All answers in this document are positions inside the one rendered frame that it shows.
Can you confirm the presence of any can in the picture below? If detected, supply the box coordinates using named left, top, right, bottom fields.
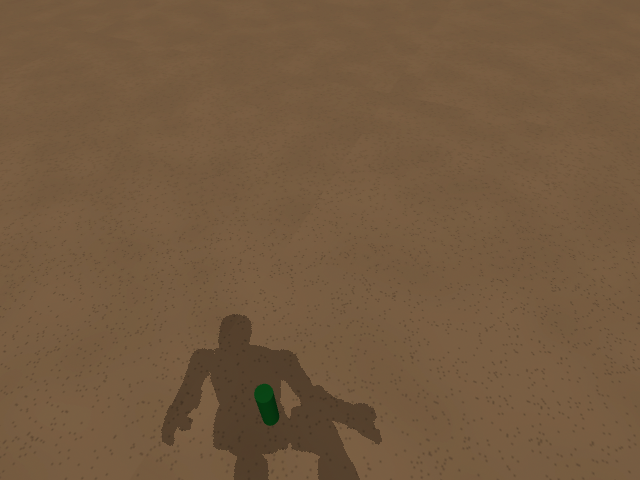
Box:
left=254, top=384, right=279, bottom=426

